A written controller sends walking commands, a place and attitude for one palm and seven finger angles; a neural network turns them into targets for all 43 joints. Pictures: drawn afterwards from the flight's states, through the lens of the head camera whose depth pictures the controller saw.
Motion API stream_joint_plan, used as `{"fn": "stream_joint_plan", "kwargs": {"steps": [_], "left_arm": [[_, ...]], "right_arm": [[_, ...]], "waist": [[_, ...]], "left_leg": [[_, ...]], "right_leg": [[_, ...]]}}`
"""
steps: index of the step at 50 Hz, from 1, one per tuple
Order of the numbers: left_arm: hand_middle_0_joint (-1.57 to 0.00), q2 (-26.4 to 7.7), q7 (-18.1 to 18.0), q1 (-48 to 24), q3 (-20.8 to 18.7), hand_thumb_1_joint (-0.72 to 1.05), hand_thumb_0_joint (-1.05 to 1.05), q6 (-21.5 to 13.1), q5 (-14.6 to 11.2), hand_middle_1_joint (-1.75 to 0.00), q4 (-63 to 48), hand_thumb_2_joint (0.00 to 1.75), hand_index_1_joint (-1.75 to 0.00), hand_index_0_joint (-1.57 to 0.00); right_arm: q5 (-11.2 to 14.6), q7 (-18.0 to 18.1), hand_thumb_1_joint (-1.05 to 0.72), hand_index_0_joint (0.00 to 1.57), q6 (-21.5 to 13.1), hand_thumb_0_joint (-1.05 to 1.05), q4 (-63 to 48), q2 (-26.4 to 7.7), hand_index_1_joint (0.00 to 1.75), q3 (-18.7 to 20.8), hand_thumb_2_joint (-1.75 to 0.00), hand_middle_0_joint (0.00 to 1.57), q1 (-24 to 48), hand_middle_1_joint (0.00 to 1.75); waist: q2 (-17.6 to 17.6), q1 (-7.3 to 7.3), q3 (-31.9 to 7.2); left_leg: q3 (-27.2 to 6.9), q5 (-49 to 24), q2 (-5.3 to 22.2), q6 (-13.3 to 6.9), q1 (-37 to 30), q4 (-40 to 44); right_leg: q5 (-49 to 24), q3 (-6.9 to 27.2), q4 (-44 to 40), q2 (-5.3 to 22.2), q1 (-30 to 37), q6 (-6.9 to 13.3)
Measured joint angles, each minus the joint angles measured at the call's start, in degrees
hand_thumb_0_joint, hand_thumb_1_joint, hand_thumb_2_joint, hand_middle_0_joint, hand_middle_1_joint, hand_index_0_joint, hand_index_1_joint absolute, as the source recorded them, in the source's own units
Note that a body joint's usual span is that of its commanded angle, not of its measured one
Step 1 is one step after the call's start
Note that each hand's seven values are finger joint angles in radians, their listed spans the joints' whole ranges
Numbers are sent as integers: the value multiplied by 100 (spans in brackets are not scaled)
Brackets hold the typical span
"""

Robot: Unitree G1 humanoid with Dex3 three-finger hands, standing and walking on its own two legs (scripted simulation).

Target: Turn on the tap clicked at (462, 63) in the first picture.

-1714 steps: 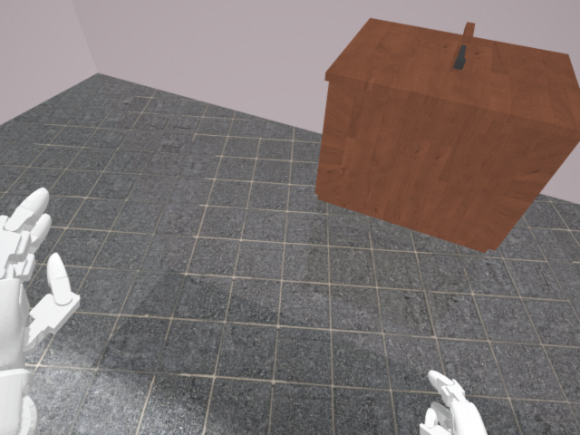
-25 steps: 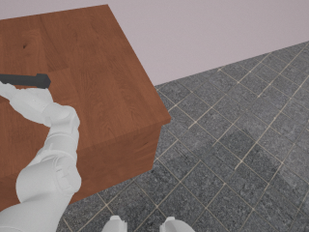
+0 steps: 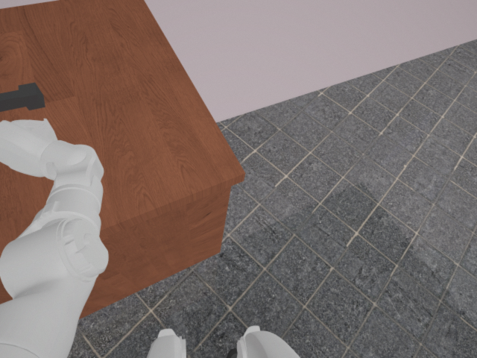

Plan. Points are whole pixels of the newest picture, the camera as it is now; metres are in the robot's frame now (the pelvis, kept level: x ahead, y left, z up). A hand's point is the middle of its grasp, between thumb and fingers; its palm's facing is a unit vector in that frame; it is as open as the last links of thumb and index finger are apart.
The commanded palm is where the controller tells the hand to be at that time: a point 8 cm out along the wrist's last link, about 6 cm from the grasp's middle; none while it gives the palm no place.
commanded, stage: push the lever round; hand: left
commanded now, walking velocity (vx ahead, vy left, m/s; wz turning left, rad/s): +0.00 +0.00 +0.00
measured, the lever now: (32, 96) +0.55 +0.27 +0.08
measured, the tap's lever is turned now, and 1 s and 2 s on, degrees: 86 86 86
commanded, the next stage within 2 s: lift the hand up off the lever in 0.20 s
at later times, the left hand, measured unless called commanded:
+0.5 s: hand (47, 123) +0.51 +0.25 +0.06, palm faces +0.89 -0.45 -0.13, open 8.6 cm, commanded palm +0.48 +0.28 +0.07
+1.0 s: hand (45, 122) +0.51 +0.25 +0.06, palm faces +0.89 -0.44 -0.14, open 8.5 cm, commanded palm +0.48 +0.28 +0.09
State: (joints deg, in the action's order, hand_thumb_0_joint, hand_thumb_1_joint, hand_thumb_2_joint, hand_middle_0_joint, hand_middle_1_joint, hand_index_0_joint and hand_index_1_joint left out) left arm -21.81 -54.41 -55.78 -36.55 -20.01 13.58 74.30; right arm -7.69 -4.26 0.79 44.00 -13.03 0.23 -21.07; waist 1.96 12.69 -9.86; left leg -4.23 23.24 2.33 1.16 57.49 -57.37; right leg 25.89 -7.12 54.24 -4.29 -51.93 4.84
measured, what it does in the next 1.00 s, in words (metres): stands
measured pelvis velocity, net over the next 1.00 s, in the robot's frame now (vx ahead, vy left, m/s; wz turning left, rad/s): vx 0.00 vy -0.02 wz -0.01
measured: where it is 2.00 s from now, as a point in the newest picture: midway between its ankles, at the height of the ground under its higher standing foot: outside the picture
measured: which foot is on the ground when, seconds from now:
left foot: down 0.00-1.00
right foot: down 0.00-1.00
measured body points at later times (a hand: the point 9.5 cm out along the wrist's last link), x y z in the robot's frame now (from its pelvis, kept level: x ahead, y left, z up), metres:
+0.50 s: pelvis -0.01 -0.02 +0.00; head +0.11 +0.00 +0.43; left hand +0.46 +0.27 +0.07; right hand -0.04 -0.27 -0.12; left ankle +0.03 +0.13 -0.67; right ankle -0.01 -0.07 -0.67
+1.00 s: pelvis +0.00 -0.02 +0.00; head +0.11 -0.01 +0.44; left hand +0.46 +0.27 +0.07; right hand -0.03 -0.28 -0.11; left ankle +0.03 +0.13 -0.67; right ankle -0.01 -0.07 -0.67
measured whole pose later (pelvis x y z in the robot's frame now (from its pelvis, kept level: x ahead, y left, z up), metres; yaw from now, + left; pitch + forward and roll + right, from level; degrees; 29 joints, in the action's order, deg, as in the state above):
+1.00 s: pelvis +0.00 -0.02 +0.00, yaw -1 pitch +22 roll -2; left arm -26.6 -50.0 -54.9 -42.7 -14.5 13.2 72.7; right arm -6.6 -3.3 -2.9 43.9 -13.7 -0.8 -22.3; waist 2.0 14.1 -9.6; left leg -4.7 23.1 4.0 0.5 55.8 -56.0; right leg 25.1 -7.3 52.7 -6.3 -50.7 6.5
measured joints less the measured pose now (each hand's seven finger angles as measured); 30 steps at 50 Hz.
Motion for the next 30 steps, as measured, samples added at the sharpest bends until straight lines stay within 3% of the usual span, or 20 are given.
{"fn": "stream_joint_plan", "kwargs": {"steps": [14, 30], "left_arm": [[-15, -292, 9, -114, -256, 90, 2, 28, 97, -15, 176, 89, 0, 0], [-15, -566, 313, -81, -410, 90, 2, 243, 42, -15, 152, 89, 0, 0]], "right_arm": [[38, 48, -90, 21, -108, 0, -61, -2, 30, -84, -89, 20, -57, 30], [100, 95, -90, 21, -233, 0, -63, -59, 30, -122, -89, 20, -104, 30]], "waist": [[7, 101, -14], [5, 159, 10]], "left_leg": [[-22, 9, 72, -64, 104, -42], [-67, -19, 156, -117, 101, -22]], "right_leg": [[-21, -18, 32, -78, -116, 64], [-91, -53, -17, -176, -118, 139]]}}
